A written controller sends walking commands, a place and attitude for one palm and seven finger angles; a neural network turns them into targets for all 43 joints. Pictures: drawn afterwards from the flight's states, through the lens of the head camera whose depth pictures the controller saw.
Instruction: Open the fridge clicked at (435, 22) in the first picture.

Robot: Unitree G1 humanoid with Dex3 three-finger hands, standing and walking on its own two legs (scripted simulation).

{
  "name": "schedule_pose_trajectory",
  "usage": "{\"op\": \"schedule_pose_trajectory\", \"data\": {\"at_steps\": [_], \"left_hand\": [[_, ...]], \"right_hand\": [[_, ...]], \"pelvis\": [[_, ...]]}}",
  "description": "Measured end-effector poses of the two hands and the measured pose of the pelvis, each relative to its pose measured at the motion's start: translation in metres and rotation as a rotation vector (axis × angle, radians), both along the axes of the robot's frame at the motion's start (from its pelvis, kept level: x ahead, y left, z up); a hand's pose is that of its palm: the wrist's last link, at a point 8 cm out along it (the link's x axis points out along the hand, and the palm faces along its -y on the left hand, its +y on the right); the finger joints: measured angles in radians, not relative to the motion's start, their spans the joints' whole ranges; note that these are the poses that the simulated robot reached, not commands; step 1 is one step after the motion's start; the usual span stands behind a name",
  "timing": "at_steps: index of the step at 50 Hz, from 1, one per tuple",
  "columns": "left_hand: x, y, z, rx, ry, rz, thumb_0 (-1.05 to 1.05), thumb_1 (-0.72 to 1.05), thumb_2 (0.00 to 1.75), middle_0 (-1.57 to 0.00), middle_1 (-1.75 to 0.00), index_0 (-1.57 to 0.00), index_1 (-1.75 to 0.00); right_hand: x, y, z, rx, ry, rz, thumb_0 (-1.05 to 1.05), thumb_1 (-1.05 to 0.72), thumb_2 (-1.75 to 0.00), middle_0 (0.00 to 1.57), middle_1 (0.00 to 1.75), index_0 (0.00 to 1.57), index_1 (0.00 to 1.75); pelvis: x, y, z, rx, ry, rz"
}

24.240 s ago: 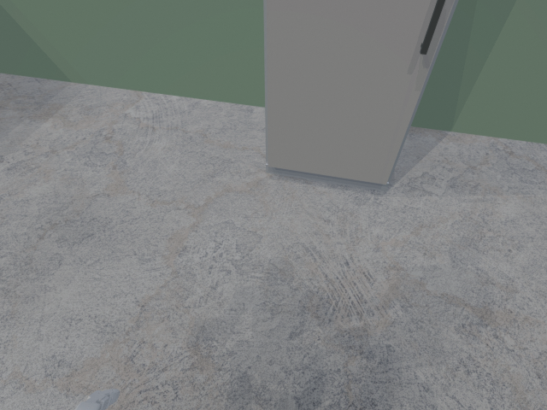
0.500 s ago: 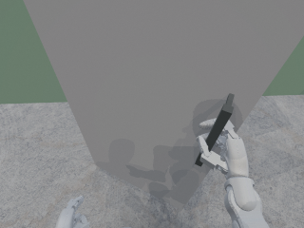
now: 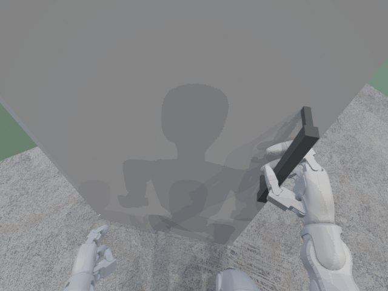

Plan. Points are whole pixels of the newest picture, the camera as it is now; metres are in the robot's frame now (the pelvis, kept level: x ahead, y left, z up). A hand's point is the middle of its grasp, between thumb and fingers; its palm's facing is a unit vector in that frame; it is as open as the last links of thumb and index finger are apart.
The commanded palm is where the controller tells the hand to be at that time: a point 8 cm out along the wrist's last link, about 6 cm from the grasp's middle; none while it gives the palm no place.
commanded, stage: walk backward, drawing the door open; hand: right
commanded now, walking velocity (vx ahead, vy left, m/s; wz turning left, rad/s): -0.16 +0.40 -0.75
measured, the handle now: (280, 162) +0.33 -0.12 +0.11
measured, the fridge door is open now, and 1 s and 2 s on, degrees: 43 69 73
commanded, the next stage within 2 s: stop walking and hold the door back in 0.96 s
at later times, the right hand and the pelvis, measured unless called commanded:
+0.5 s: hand (246, 244) +0.19 -0.05 +0.11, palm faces +0.60 +0.73 -0.32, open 6.1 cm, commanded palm +0.13 -0.07 +0.12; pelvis +0.01 +0.24 +0.00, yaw -22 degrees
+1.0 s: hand out of the picture +0.08 +0.02 +0.12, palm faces +0.86 +0.41 -0.30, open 6.1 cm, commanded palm +0.03 +0.03 +0.12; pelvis +0.05 +0.39 +0.02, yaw -40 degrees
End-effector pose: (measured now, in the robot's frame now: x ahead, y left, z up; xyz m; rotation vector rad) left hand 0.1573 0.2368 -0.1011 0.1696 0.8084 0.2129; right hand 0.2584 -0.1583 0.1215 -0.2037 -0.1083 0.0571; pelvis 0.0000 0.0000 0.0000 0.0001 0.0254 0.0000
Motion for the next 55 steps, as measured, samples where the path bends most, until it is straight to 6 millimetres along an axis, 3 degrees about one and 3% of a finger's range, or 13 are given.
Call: {"op": "schedule_pose_trajectory", "data": {"at_steps": [4, 10, 15, 19, 22, 26, 34, 40, 44, 49, 52, 55], "left_hand": [[0.019, 0.015, 0.004, 0.026, -0.076, -0.070, 0.02, 0.90, 0.90, -0.20, -0.30, -0.20, -0.30], [0.017, 0.042, 0.024, 0.012, -0.002, -0.240, 0.02, 0.90, 0.90, -0.20, -0.30, -0.20, -0.30], [0.025, 0.086, 0.019, -0.005, 0.029, -0.313, 0.02, 0.90, 0.90, -0.20, -0.30, -0.21, -0.30], [0.049, 0.126, -0.004, -0.043, 0.020, -0.361, 0.02, 0.90, 0.90, -0.20, -0.30, -0.21, -0.30], [0.068, 0.155, -0.014, -0.012, 0.032, -0.384, 0.02, 0.90, 0.90, -0.20, -0.30, -0.21, -0.30], [0.089, 0.180, -0.005, 0.025, 0.035, -0.395, 0.02, 0.90, 0.90, -0.20, -0.30, -0.20, -0.30], [0.124, 0.182, 0.020, 0.124, -0.046, -0.551, 0.02, 0.90, 0.90, -0.20, -0.30, -0.20, -0.30], [0.125, 0.168, 0.044, 0.058, -0.027, -0.706, 0.02, 0.90, 0.90, -0.20, -0.30, -0.20, -0.30], [0.129, 0.171, 0.050, 0.010, -0.035, -0.774, 0.02, 0.90, 0.90, -0.20, -0.30, -0.21, -0.30], [0.138, 0.194, 0.038, -0.048, -0.042, -0.832, 0.01, 0.90, 0.90, -0.20, -0.30, -0.23, -0.31], [0.148, 0.214, 0.022, -0.081, -0.067, -0.883, 0.01, 0.90, 0.90, -0.20, -0.30, -0.27, -0.33], [0.158, 0.241, 0.010, -0.041, -0.031, -0.870, 0.01, 0.90, 0.90, -0.21, -0.30, -0.28, -0.33]], "right_hand": [[-0.011, 0.006, -0.003, 0.021, -0.046, -0.063, -0.01, -0.66, -0.81, 0.46, 1.40, 0.33, 1.40], [-0.034, 0.021, 0.002, -0.004, 0.006, -0.237, 0.00, -0.68, -0.82, 0.46, 1.40, 0.31, 1.40], [-0.063, 0.038, 0.004, -0.023, 0.032, -0.403, 0.01, -0.70, -0.82, 0.45, 1.40, 0.30, 1.40], [-0.087, 0.056, 0.003, -0.099, -0.007, -0.583, -0.02, -0.67, -0.82, 0.45, 1.40, 0.27, 1.40], [-0.103, 0.069, 0.004, -0.108, 0.011, -0.686, -0.02, -0.67, -0.82, 0.45, 1.40, 0.28, 1.40], [-0.126, 0.082, 0.007, -0.112, 0.052, -0.749, -0.03, -0.67, -0.81, 0.45, 1.38, 0.30, 1.40], [-0.162, 0.104, -0.001, -0.072, -0.056, -0.816, -0.02, -0.67, -0.82, 0.45, 1.38, 0.34, 1.40], [-0.186, 0.125, 0.007, -0.068, 0.025, -0.912, -0.01, -0.67, -0.80, 0.45, 1.39, 0.34, 1.39], [-0.205, 0.144, 0.009, -0.045, 0.067, -0.998, -0.01, -0.67, -0.80, 0.43, 1.36, 0.36, 1.39], [-0.226, 0.170, 0.010, -0.050, 0.085, -1.144, -0.02, -0.66, -0.82, 0.42, 1.32, 0.33, 1.40], [-0.241, 0.187, 0.010, -0.132, 0.092, -1.237, -0.06, -0.62, -0.82, 0.43, 1.32, 0.30, 1.40], [-0.254, 0.203, 0.011, -0.144, 0.113, -1.295, -0.07, -0.61, -0.81, 0.42, 1.33, 0.29, 1.40]], "pelvis": [[-0.005, 0.025, -0.009, 0.009, -0.017, -0.029], [-0.020, 0.093, 0.015, 0.041, -0.065, -0.139], [-0.013, 0.151, 0.014, 0.071, -0.060, -0.204], [0.004, 0.206, -0.008, 0.035, -0.036, -0.277], [0.006, 0.226, -0.008, 0.028, -0.052, -0.336], [0.011, 0.246, 0.001, 0.000, -0.052, -0.408], [0.014, 0.287, -0.008, -0.002, -0.025, -0.533], [0.020, 0.325, 0.020, 0.054, -0.062, -0.631], [0.029, 0.348, 0.027, 0.070, -0.062, -0.660], [0.046, 0.383, 0.020, 0.049, -0.059, -0.690], [0.057, 0.407, 0.004, 0.008, -0.048, -0.706], [0.053, 0.422, 0.004, 0.000, -0.058, -0.729]]}}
